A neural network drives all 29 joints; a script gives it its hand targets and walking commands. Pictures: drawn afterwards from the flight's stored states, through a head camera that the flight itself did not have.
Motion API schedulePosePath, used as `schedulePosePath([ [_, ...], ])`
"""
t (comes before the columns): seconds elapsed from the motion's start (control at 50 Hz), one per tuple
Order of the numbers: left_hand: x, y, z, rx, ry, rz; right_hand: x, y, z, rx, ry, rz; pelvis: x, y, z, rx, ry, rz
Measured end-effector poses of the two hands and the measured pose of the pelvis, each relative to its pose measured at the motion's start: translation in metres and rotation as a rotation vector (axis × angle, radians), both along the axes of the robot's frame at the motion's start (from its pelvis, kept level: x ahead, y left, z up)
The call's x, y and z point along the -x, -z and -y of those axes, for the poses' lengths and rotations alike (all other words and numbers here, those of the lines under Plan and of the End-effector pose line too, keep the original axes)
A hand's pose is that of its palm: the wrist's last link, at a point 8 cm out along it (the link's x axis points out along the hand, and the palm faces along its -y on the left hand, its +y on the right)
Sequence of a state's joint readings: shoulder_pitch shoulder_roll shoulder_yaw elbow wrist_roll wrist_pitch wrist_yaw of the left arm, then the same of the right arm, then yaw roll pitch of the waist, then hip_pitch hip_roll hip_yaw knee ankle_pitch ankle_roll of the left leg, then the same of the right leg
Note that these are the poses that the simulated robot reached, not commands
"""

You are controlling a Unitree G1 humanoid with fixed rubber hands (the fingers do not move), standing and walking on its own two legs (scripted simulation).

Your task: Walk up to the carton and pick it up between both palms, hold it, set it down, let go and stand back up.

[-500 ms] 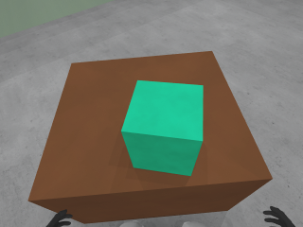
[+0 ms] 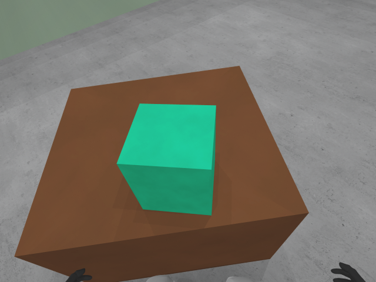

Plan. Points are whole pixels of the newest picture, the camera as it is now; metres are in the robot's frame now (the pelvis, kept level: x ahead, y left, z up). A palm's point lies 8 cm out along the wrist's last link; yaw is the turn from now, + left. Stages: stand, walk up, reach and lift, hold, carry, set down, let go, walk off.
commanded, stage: walk up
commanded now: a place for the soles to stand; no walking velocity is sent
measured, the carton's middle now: (176, 161) +0.44 +0.08 -0.06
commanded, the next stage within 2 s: reach and lift in 1.84 s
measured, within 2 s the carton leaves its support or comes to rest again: neither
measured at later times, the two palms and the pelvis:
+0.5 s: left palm out of the picture +0.07 +0.34 -0.10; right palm out of the picture +0.07 -0.29 -0.09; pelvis -0.02 +0.03 +0.00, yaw +0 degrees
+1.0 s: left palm out of the picture +0.13 +0.33 -0.10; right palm out of the picture +0.11 -0.29 -0.10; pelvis +0.03 +0.02 +0.00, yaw +0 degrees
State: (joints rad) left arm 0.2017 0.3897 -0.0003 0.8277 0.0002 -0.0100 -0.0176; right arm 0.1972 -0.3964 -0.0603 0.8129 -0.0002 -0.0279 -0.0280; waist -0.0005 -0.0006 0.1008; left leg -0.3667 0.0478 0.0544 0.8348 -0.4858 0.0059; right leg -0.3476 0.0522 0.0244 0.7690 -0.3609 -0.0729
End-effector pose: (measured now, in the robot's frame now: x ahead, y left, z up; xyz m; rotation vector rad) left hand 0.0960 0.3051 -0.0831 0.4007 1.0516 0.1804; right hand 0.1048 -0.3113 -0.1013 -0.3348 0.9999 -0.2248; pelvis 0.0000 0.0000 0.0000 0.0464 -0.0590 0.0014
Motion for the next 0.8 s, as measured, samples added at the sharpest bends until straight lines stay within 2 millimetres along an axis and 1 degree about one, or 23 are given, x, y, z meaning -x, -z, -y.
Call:
schedulePosePath([
  [0.12,0.003,0.0,-0.002,0.005,0.002,0.006,0.007,0.0,-0.002,0.003,0.005,-0.014,0.004,-0.001,-0.003,0.004,0.0,0.001],
  [0.22,0.006,0.007,-0.012,0.025,0.004,0.016,0.016,-0.003,-0.012,0.021,0.01,-0.022,0.01,0.001,-0.015,0.022,-0.001,0.002],
  [0.3,0.001,0.011,-0.022,0.045,0.009,0.039,0.03,-0.006,-0.022,0.041,0.016,-0.038,0.016,0.002,-0.028,0.037,-0.001,0.01],
  [0.36,0.001,0.011,-0.027,0.049,0.012,0.045,0.036,-0.01,-0.025,0.05,0.021,-0.04,0.019,0.001,-0.032,0.043,0.001,0.013],
  [0.42,0.009,0.012,-0.031,0.045,0.011,0.026,0.038,-0.011,-0.025,0.05,0.021,-0.037,0.021,0.001,-0.032,0.043,0.002,0.015],
  [0.54,0.041,0.015,-0.031,0.028,-0.014,-0.058,0.034,-0.007,-0.019,0.037,0.017,-0.032,0.02,0.001,-0.026,0.034,0.002,0.016],
  [0.58,0.044,0.016,-0.031,0.026,-0.02,-0.073,0.033,-0.007,-0.019,0.035,0.016,-0.034,0.018,0.001,-0.025,0.032,0.001,0.015],
  [0.64,0.037,0.016,-0.032,0.026,-0.018,-0.066,0.031,-0.005,-0.02,0.033,0.016,-0.043,0.015,0.001,-0.026,0.031,0.0,0.012],
  [0.74,0.011,0.017,-0.03,0.032,-0.005,-0.039,0.03,-0.003,-0.02,0.039,0.023,-0.069,0.005,0.003,-0.027,0.034,0.001,0.001],
  [0.8,0.002,0.016,-0.028,0.03,-0.004,-0.045,0.023,-0.002,-0.017,0.038,0.023,-0.08,-0.002,0.002,-0.024,0.031,0.001,-0.01],
])
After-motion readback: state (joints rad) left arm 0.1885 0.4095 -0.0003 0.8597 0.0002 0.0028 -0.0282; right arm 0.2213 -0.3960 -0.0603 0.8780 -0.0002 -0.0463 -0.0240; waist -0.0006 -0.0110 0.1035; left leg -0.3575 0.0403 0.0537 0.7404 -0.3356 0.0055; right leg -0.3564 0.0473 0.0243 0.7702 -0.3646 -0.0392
